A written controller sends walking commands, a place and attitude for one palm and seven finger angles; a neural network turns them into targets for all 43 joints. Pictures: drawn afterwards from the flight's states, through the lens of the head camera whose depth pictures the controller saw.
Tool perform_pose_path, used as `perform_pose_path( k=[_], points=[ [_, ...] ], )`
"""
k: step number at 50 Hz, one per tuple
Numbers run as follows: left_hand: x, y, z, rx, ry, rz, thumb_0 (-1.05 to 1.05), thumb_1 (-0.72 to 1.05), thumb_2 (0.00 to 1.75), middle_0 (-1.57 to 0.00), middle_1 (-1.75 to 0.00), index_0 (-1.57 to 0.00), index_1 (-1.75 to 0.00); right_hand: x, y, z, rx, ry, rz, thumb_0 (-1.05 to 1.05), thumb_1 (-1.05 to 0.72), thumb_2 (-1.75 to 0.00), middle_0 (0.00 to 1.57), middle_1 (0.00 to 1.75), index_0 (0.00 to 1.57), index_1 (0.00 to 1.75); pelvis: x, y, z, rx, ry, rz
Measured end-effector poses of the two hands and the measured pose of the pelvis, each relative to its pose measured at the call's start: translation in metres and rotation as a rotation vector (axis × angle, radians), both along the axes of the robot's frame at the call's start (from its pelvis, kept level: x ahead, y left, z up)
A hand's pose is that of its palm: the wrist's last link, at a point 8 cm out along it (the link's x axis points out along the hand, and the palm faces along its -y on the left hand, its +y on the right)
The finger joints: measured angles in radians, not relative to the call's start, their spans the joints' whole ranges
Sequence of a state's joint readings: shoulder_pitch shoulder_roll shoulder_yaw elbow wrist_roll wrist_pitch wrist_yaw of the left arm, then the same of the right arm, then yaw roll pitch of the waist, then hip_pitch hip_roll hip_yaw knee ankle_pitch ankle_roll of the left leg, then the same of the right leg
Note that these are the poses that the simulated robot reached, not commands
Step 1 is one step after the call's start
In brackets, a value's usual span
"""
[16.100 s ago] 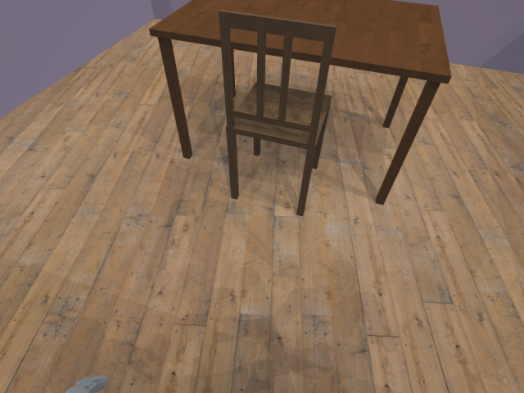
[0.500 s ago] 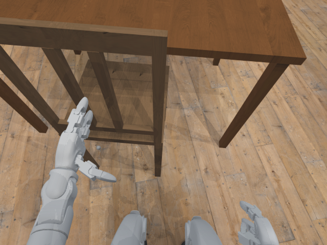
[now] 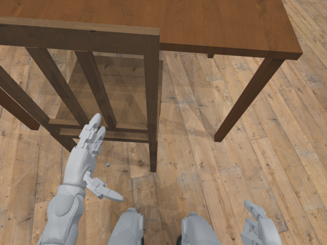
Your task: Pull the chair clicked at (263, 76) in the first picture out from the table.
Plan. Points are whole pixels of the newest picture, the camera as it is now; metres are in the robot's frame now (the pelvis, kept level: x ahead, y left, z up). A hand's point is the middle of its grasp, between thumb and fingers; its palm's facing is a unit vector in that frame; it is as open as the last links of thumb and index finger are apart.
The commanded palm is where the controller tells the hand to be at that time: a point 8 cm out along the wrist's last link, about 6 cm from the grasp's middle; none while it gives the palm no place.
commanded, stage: aim the fingers beside a spindle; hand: left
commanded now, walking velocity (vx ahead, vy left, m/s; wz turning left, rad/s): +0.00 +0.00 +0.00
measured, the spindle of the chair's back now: (66, 94) +0.47 +0.26 +0.03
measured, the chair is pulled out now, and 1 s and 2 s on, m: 0.00 0.00 0.00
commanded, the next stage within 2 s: push the fingers through the gap in 0.18 s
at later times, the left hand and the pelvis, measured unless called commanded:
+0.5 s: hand (98, 146) +0.34 +0.16 +0.02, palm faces -0.01 -1.00 -0.07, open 16.9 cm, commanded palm +0.31 +0.20 +0.02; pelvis -0.01 +0.00 -0.01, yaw +1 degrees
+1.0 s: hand (106, 133) +0.37 +0.15 +0.01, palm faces -0.06 -1.00 -0.04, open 17.0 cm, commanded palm +0.36 +0.20 +0.02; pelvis -0.01 +0.00 -0.01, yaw +0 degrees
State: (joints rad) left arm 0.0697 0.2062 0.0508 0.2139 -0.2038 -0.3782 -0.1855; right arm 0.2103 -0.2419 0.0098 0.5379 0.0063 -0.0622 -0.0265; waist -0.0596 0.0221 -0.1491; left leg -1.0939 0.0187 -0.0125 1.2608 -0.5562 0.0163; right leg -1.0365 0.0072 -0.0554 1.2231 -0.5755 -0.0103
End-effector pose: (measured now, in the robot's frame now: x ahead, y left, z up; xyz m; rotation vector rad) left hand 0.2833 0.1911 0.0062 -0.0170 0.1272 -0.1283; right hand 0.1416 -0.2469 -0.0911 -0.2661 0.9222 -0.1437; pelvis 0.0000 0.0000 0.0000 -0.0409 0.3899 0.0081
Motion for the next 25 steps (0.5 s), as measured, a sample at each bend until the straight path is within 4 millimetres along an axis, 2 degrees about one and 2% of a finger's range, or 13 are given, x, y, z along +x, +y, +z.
perform_pose_path(
  k=[3,5,7,9,11,13,15,17,19,21,23,25],
  points=[
    [0.003,0.004,0.034,0.040,-0.166,0.040,-0.01,-0.50,0.31,-0.07,-0.08,-0.06,-0.08,0.002,0.000,0.003,-0.006,-0.006,0.013,0.01,-0.91,-0.90,0.20,0.30,0.21,0.30,0.002,-0.001,0.003,0.003,-0.006,0.001],
    [0.013,0.017,0.044,0.081,-0.231,0.086,-0.01,-0.50,0.30,-0.07,-0.08,-0.07,-0.08,0.004,0.001,0.000,0.000,-0.003,0.029,0.01,-0.91,-0.90,0.20,0.30,0.21,0.30,0.001,-0.002,0.001,0.002,-0.004,0.007],
    [0.024,0.031,0.037,0.101,-0.208,0.125,-0.01,-0.50,0.30,-0.07,-0.08,-0.07,-0.08,0.006,0.001,-0.004,0.012,0.002,0.039,0.01,-0.91,-0.90,0.20,0.30,0.21,0.30,-0.001,-0.004,-0.002,0.001,0.000,0.011],
    [0.030,0.039,0.017,0.090,-0.109,0.132,-0.01,-0.50,0.30,-0.07,-0.08,-0.06,-0.08,0.007,0.001,-0.008,0.024,0.006,0.039,0.01,-0.91,-0.90,0.20,0.30,0.21,0.30,-0.002,-0.004,-0.005,0.000,0.003,0.012],
    [0.026,0.035,-0.006,0.060,0.008,0.096,-0.01,-0.50,0.31,-0.06,-0.08,-0.06,-0.08,0.007,0.001,-0.009,0.031,0.005,0.034,0.01,-0.91,-0.90,0.20,0.30,0.21,0.30,-0.003,-0.004,-0.006,-0.002,0.007,0.013],
    [0.017,0.021,-0.019,0.029,0.079,0.036,-0.01,-0.50,0.31,-0.06,-0.08,-0.06,-0.08,0.007,0.001,-0.007,0.027,-0.002,0.023,0.01,-0.91,-0.90,0.20,0.30,0.21,0.30,-0.002,-0.002,-0.006,-0.004,0.009,0.011],
    [0.006,0.006,-0.014,0.004,0.067,-0.009,-0.01,-0.50,0.31,-0.06,-0.08,-0.05,-0.08,0.007,0.001,-0.003,0.019,-0.012,0.011,0.01,-0.91,-0.90,0.20,0.30,0.21,0.30,0.000,-0.001,-0.003,-0.003,0.005,0.005],
    [-0.002,-0.002,0.005,0.001,-0.014,-0.014,-0.01,-0.50,0.31,-0.06,-0.08,-0.06,-0.08,0.007,0.002,0.001,0.010,-0.020,0.008,0.01,-0.91,-0.90,0.20,0.30,0.21,0.30,0.002,-0.001,0.001,0.001,0.001,-0.001],
    [-0.002,-0.001,0.024,0.019,-0.120,0.021,-0.01,-0.50,0.31,-0.07,-0.08,-0.06,-0.08,0.007,0.004,0.002,0.007,-0.023,0.019,0.01,-0.91,-0.90,0.20,0.30,0.21,0.30,0.003,-0.001,0.002,0.003,0.000,0.000],
    [0.006,0.007,0.034,0.051,-0.202,0.072,-0.01,-0.50,0.30,-0.07,-0.08,-0.07,-0.08,0.007,0.004,-0.002,0.009,-0.018,0.039,0.01,-0.91,-0.90,0.20,0.30,0.21,0.30,0.001,-0.002,-0.001,0.002,0.004,0.007],
    [0.019,0.017,0.028,0.076,-0.216,0.110,-0.01,-0.50,0.30,-0.07,-0.08,-0.07,-0.08,0.007,0.005,-0.009,0.014,-0.006,0.056,0.01,-0.91,-0.90,0.20,0.30,0.21,0.30,-0.002,-0.003,-0.007,-0.001,0.010,0.013],
    [0.032,0.023,0.013,0.084,-0.160,0.116,-0.01,-0.50,0.30,-0.07,-0.08,-0.06,-0.08,0.006,0.004,-0.016,0.018,0.007,0.059,0.01,-0.91,-0.90,0.20,0.30,0.21,0.30,-0.006,-0.003,-0.013,-0.003,0.014,0.016]
  ],
)
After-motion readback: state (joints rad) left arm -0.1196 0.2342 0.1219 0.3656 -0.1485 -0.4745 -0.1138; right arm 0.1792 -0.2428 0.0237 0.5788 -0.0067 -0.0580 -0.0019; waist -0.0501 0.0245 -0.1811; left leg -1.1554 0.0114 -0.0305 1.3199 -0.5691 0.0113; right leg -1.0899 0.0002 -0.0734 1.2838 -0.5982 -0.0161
